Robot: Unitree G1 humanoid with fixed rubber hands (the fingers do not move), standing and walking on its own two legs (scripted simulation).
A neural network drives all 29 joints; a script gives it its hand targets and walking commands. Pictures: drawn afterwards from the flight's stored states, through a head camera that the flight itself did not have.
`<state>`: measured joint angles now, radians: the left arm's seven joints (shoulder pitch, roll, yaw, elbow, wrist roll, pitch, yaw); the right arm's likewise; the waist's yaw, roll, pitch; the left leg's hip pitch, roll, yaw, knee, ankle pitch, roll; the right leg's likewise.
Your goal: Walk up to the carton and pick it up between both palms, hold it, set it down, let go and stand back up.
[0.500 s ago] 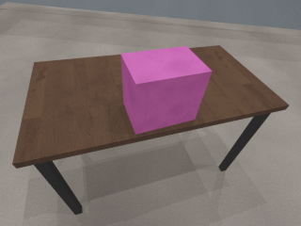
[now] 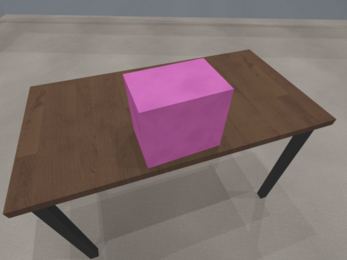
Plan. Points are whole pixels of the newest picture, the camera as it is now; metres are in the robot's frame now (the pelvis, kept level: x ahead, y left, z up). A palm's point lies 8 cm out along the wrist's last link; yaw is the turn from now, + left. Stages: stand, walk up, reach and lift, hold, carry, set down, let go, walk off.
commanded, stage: walk up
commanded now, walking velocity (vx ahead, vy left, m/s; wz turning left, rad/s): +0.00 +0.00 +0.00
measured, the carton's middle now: (175, 113) +0.54 +0.00 +0.03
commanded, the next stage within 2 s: none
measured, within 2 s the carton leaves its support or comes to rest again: neither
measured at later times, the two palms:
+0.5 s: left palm out of the picture +0.11 +0.18 -0.14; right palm out of the picture +0.03 -0.38 -0.14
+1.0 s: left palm out of the picture +0.08 +0.08 -0.15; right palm (307, 248) +0.20 -0.34 -0.14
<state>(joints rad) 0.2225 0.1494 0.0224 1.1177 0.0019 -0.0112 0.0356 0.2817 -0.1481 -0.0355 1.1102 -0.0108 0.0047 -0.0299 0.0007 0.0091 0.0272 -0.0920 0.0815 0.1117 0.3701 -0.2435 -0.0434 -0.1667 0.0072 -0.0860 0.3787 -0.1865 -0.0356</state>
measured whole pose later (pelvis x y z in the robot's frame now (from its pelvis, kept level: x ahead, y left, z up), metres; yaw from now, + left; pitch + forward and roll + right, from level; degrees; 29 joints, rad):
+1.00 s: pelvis +0.13 -0.13 +0.00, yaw +9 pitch -1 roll +0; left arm 0.28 0.14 0.01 1.11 0.01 -0.02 0.03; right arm 0.18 -0.14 -0.01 1.12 0.00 -0.01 -0.03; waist 0.01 -0.01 0.04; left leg -0.09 0.01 0.07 0.35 -0.24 0.01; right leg -0.08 0.00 -0.08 0.36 -0.26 -0.03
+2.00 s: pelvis +0.14 -0.08 -0.02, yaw +16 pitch -1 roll +1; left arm 0.36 0.21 0.04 1.09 0.01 0.01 0.04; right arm 0.11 -0.16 -0.04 0.99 -0.02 0.00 -0.02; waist 0.04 -0.07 0.08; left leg -0.31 0.03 0.10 0.60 -0.26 0.01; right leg -0.23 -0.10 -0.06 0.80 -0.57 0.01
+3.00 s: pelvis +0.13 -0.06 +0.00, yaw +14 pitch -1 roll +0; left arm 0.28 0.14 0.03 1.10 0.02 0.02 0.02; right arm 0.30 -0.12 -0.02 1.06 0.00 0.00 -0.04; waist 0.01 -0.03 0.01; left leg -0.22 0.01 0.10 0.41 -0.18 0.03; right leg -0.13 -0.04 -0.05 0.40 -0.25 0.02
